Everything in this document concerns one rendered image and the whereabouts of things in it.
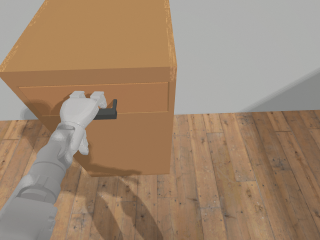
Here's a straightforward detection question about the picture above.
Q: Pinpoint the drawer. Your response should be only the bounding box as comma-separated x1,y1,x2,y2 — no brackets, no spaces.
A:
19,82,168,116

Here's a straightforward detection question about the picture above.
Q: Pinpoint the handle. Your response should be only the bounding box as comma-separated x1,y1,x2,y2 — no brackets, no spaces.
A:
93,99,117,120

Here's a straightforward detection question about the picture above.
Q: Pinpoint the robot left upper arm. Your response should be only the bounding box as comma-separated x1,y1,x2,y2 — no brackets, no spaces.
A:
0,197,58,240

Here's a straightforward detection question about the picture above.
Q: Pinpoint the cabinet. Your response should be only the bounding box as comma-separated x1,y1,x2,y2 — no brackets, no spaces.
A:
0,0,178,177

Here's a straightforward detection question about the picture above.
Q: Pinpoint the left robot forearm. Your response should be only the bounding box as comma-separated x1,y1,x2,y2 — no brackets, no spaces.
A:
0,121,85,222

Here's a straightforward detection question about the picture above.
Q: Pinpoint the robot left hand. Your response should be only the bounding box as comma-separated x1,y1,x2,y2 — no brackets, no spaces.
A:
59,91,107,155

